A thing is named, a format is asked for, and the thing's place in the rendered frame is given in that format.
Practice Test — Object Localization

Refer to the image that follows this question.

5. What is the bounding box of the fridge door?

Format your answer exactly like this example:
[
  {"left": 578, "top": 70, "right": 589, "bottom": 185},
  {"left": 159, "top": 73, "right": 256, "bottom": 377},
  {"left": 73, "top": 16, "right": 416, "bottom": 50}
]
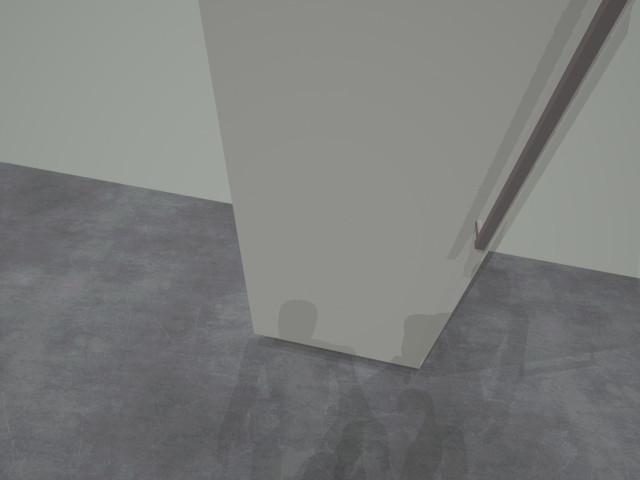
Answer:
[{"left": 198, "top": 0, "right": 635, "bottom": 369}]

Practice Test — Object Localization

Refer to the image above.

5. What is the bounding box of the handle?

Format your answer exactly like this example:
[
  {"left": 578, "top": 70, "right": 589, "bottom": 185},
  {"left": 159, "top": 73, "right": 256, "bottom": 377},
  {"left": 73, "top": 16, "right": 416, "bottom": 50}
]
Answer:
[{"left": 474, "top": 0, "right": 628, "bottom": 251}]

